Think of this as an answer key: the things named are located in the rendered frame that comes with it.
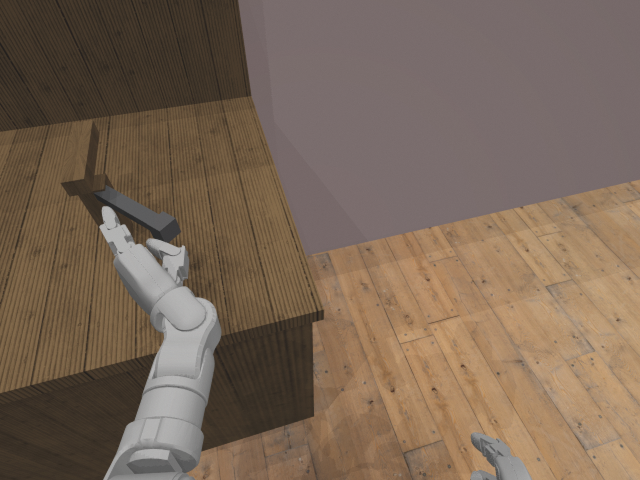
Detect counter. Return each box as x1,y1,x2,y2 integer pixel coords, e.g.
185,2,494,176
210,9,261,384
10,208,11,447
0,0,324,480

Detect robot left forearm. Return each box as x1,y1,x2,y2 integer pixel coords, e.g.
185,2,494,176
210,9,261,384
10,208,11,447
103,286,221,480

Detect robot left hand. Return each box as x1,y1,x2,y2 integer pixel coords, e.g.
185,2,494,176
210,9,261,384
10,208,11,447
99,206,189,315

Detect robot right hand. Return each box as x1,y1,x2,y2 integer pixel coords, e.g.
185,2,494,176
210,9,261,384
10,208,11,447
470,432,532,480

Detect tap lever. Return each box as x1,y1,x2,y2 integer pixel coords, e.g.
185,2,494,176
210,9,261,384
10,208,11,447
93,185,181,243

